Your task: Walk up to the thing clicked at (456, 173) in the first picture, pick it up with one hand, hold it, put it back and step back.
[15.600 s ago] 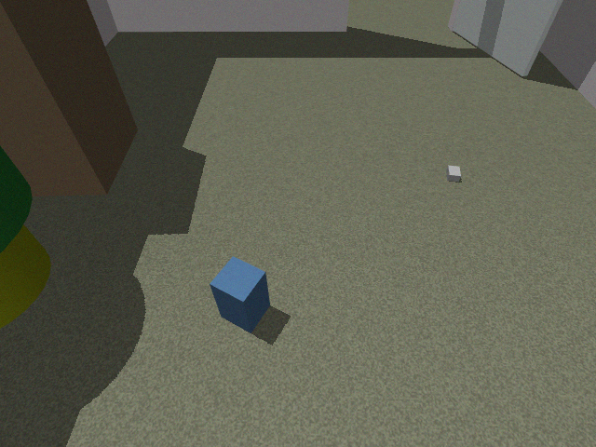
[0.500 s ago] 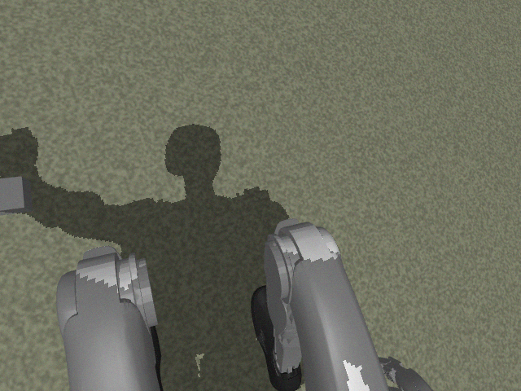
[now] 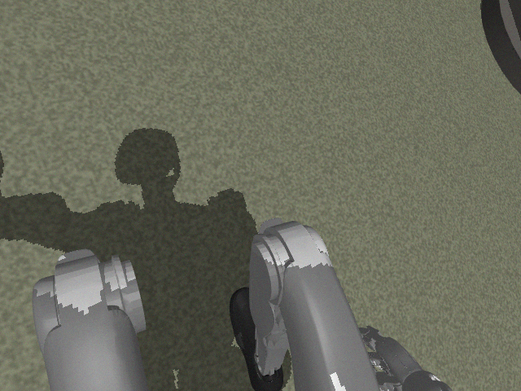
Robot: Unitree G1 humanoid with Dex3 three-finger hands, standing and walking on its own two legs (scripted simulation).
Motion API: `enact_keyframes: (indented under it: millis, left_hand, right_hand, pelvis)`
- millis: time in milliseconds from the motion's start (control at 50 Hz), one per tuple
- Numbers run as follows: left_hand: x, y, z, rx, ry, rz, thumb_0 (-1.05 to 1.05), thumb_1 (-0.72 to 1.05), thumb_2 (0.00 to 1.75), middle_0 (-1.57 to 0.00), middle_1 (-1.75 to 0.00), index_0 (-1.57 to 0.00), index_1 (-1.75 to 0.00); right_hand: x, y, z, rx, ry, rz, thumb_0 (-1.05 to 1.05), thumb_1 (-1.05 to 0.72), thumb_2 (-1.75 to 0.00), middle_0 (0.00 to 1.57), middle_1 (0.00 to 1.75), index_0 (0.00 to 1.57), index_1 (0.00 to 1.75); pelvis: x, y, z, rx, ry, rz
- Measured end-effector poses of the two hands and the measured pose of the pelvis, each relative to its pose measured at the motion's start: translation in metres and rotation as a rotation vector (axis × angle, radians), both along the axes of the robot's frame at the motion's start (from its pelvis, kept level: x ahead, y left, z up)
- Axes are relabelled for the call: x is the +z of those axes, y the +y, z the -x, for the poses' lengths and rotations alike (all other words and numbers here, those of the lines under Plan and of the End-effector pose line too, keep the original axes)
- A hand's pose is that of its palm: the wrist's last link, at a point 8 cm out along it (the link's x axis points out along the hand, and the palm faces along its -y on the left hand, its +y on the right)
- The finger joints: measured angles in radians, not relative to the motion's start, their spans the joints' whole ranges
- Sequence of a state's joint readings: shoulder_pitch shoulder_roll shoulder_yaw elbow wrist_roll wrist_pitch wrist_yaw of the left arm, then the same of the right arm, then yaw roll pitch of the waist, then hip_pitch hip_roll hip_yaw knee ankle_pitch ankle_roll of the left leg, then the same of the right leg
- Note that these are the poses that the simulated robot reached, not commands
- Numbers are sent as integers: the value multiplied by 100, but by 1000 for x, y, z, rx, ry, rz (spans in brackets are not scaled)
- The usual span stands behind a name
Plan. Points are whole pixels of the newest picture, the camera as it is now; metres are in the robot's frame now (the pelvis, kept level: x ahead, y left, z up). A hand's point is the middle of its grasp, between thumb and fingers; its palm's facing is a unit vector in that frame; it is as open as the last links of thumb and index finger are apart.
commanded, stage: rest palm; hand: left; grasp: from above
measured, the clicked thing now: out of the picture +0.42 +0.39 -0.28
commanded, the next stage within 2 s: close in 1.12 s
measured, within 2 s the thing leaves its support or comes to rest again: neither
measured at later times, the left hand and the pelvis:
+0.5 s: hand out of the picture +0.40 +0.38 -0.22, palm faces -0.47 -0.15 -0.87, open 13.4 cm; pelvis +0.00 +0.00 +0.00, yaw -2 degrees
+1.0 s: hand out of the picture +0.40 +0.37 -0.24, palm faces -0.44 -0.13 -0.89, open 13.7 cm; pelvis +0.01 +0.01 -0.01, yaw -3 degrees
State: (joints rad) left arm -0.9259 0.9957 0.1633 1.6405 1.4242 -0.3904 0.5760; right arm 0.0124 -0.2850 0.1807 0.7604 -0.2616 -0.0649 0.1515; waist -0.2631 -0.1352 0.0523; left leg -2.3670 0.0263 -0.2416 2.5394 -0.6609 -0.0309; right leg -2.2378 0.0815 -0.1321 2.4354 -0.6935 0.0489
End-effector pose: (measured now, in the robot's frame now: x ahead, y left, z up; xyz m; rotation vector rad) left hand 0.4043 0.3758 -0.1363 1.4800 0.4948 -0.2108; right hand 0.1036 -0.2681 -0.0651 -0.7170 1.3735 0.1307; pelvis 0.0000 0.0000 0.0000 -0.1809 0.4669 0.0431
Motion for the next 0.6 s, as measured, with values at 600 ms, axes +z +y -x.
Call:
enact_keyframes:
  millis: [600]
  left_hand:
    - [-31,2,0,25,27,45,0,-40,91,-24,-77,-21,-81]
  right_hand:
    - [3,7,0,100,53,-15,0,-90,-90,21,30,20,30]
  pelvis:
    - [-4,4,-4,-19,-35,29]
